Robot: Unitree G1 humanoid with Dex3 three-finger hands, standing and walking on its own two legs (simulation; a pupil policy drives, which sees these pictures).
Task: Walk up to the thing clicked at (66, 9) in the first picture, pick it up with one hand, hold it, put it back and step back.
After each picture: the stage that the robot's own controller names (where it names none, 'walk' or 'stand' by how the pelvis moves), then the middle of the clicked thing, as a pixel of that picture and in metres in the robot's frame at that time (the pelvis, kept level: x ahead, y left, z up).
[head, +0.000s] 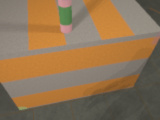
stand; (65, 11) +0.81 +0.10 +0.01
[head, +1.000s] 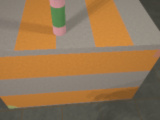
rise first; (58, 11) +0.73 +0.15 +0.03
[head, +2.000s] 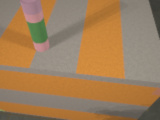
stand; (36, 26) +0.59 +0.22 +0.04
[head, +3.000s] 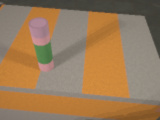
stand; (43, 47) +0.53 +0.18 +0.01
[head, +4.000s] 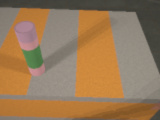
stand; (32, 51) +0.50 +0.22 +0.01
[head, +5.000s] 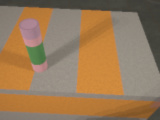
stand; (35, 48) +0.53 +0.21 +0.01
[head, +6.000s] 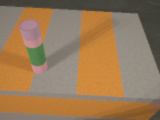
stand; (35, 49) +0.52 +0.21 +0.01
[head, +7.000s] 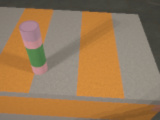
rise first; (35, 50) +0.51 +0.21 +0.01
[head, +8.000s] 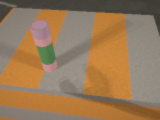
rise first; (45, 48) +0.53 +0.20 +0.01
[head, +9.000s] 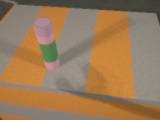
go down; (48, 46) +0.53 +0.20 +0.01
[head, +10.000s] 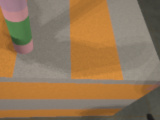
go down; (18, 23) +0.52 +0.18 +0.06
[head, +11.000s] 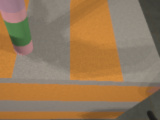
approach; (17, 25) +0.52 +0.19 +0.06
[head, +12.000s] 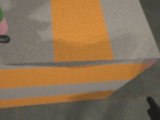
close; out of the picture +0.55 +0.21 +0.11
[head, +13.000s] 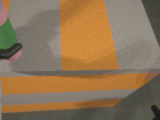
lift; out of the picture +0.47 +0.20 +0.09
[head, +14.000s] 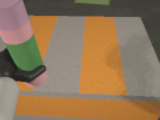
lift; (23, 48) +0.33 +0.16 +0.22
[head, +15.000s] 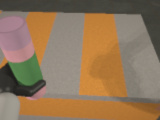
hold; (25, 64) +0.32 +0.16 +0.16
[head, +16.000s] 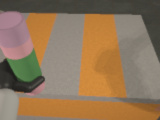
hold; (23, 60) +0.33 +0.16 +0.18
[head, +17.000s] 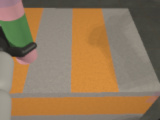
crouch; (16, 27) +0.44 +0.18 +0.20
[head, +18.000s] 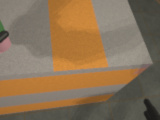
lower; out of the picture +0.51 +0.21 +0.09
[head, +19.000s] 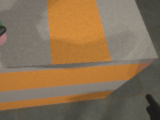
lower; out of the picture +0.52 +0.20 +0.10
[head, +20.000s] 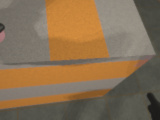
lower; out of the picture +0.52 +0.20 +0.11
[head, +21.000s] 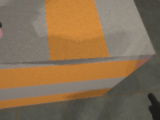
lower; out of the picture +0.53 +0.21 +0.11
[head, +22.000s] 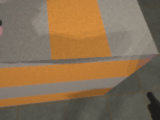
loosen; out of the picture +0.53 +0.21 +0.11
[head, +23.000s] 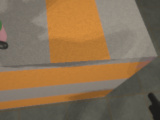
withdraw; out of the picture +0.52 +0.20 +0.10
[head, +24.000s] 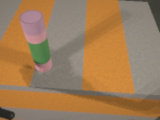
sink last; (38, 45) +0.48 +0.18 +0.05
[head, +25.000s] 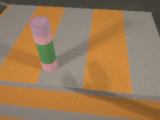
stand; (45, 47) +0.52 +0.19 +0.04
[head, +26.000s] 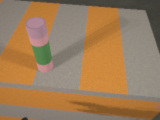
stand; (41, 48) +0.51 +0.19 +0.02
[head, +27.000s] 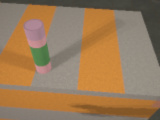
stand; (39, 49) +0.51 +0.19 +0.01
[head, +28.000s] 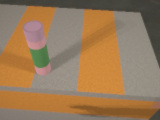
stand; (38, 51) +0.51 +0.19 +0.01
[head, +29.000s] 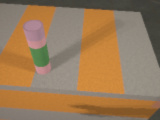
stand; (39, 50) +0.51 +0.19 +0.01
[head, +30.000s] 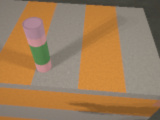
stand; (39, 48) +0.51 +0.19 +0.01
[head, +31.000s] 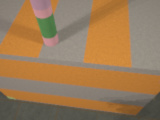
walk; (46, 20) +0.60 +0.18 +0.03
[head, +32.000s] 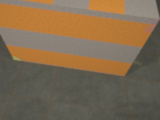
walk; out of the picture +0.95 +0.12 +0.04
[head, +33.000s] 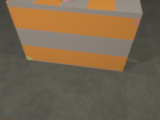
walk; out of the picture +1.20 +0.18 +0.02
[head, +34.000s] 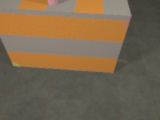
stand; out of the picture +1.13 +0.21 +0.01
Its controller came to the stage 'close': yes
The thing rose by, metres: 0.21
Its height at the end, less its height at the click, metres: +0.00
